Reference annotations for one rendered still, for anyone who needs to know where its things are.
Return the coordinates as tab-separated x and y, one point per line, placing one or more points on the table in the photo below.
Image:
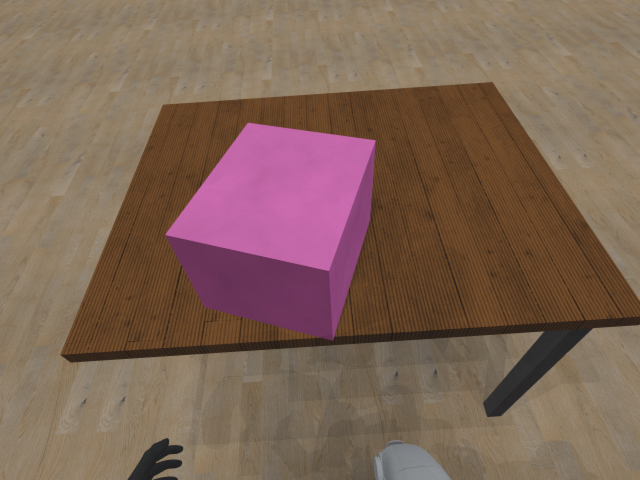
470	234

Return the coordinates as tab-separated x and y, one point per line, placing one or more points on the left robot hand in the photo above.
147	467

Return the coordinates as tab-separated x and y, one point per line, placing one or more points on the carton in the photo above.
275	231

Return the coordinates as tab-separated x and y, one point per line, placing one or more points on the right robot shin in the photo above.
393	442

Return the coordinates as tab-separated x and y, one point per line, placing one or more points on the right robot thigh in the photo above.
407	462

